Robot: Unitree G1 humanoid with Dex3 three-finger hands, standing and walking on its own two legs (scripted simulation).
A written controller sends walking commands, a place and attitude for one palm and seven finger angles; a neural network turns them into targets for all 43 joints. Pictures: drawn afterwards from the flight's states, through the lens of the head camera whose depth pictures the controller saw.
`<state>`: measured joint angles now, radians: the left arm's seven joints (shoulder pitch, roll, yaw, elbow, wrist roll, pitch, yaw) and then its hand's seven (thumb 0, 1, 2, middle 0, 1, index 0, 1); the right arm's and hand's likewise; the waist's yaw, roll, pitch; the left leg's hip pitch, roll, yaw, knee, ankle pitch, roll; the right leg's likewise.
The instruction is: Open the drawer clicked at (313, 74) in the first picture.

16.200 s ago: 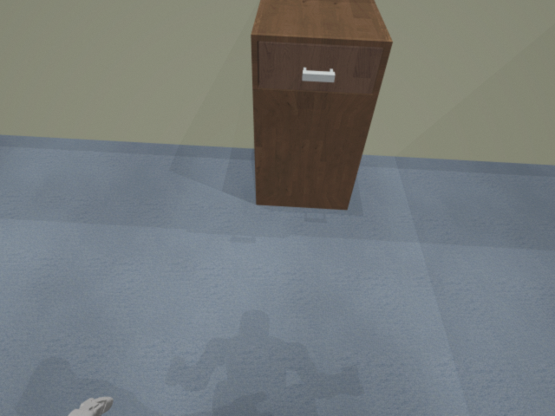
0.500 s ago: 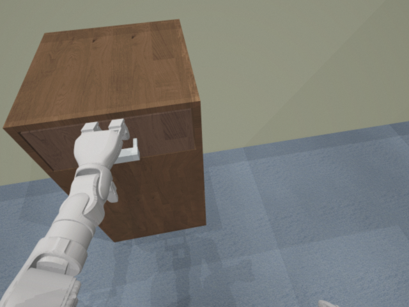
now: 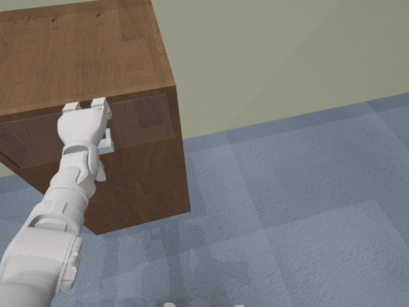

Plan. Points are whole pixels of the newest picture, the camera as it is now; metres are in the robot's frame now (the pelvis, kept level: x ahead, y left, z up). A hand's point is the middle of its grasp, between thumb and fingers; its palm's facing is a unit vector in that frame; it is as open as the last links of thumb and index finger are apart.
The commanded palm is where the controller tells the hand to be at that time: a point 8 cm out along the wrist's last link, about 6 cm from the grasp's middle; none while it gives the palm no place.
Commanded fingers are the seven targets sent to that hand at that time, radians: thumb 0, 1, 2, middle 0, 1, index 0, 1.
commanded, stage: move the hooked fingers above the handle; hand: left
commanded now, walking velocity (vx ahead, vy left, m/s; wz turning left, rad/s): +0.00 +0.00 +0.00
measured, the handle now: (89, 142) +0.49 +0.27 -0.03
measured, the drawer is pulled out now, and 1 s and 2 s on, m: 0.00 0.00 0.00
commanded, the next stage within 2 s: lower the fingers behind the handle in 1.52 s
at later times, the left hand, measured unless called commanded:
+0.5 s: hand (76, 148) +0.44 +0.27 +0.02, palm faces -0.06 -0.01 -1.00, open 13.8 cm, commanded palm +0.44 +0.26 +0.08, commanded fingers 0.00 -0.50 0.30 -0.30 -1.20 -0.30 -1.20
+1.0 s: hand (76, 146) +0.45 +0.27 +0.02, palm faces -0.05 -0.03 -1.00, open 13.7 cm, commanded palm +0.44 +0.24 +0.09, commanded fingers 0.00 -0.50 0.30 -0.30 -1.20 -0.30 -1.20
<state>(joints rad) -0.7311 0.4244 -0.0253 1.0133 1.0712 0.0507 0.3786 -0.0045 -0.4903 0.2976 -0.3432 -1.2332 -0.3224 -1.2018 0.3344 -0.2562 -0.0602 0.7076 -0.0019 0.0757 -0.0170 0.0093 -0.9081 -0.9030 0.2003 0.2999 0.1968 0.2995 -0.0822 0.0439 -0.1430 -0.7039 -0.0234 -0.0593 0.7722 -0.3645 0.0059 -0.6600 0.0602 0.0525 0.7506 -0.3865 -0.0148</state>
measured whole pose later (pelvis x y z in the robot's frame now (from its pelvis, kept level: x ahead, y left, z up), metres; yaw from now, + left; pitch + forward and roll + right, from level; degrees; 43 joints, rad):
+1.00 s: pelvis +0.00 +0.02 +0.00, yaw +1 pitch +17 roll -2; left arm -0.77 0.43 -0.09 1.06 1.03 0.08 0.34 0.00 -0.49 0.30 -0.36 -1.21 -0.34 -1.21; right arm 0.33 -0.22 -0.05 0.72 -0.02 0.06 0.00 0.01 -0.91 -0.90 0.20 0.30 0.20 0.30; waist -0.07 0.05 -0.15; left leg -0.72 -0.05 -0.08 0.80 -0.37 0.03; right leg -0.65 0.04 0.03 0.74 -0.39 0.01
